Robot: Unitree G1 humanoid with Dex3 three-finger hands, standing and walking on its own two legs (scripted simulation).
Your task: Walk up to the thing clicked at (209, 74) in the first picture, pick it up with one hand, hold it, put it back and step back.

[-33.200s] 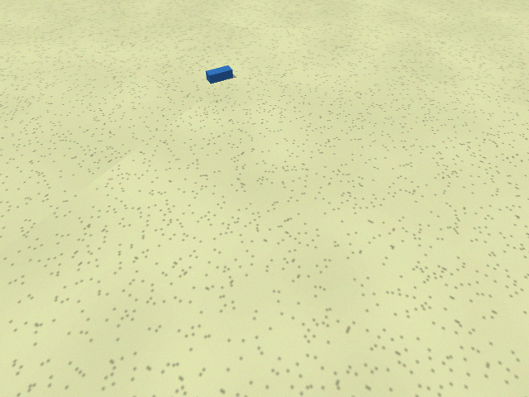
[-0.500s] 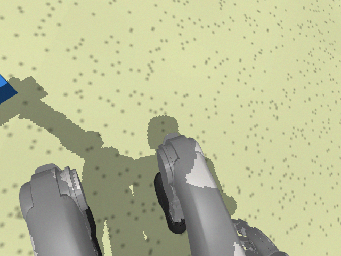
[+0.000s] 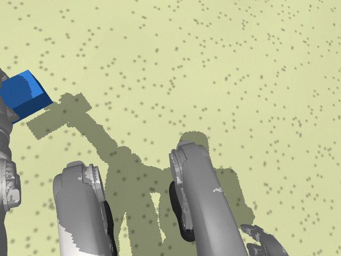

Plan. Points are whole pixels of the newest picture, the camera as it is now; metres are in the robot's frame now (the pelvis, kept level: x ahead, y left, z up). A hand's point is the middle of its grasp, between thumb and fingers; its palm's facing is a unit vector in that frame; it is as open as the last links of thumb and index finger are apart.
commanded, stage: lift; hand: left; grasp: from above
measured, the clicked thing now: (5, 105) +0.49 +0.33 -0.16
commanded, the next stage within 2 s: hold in 1.34 s
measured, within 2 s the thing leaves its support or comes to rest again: neither
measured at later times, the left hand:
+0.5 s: hand out of the picture +0.39 +0.30 +0.07, palm faces -0.36 -0.22 -0.91, open 9.9 cm
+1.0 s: hand out of the picture +0.36 +0.27 +0.24, palm faces -0.39 -0.24 -0.89, open 9.9 cm
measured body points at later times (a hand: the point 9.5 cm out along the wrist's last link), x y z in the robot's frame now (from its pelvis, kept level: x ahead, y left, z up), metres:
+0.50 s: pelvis +0.00 +0.00 +0.15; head +0.16 +0.03 +0.57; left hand +0.41 +0.31 +0.12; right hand +0.14 -0.26 +0.02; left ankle +0.08 +0.14 -0.33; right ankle +0.10 -0.13 -0.33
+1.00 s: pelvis +0.04 +0.00 +0.32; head +0.11 +0.01 +0.76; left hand +0.37 +0.28 +0.29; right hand +0.16 -0.26 +0.19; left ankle +0.08 +0.14 -0.33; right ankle +0.10 -0.13 -0.33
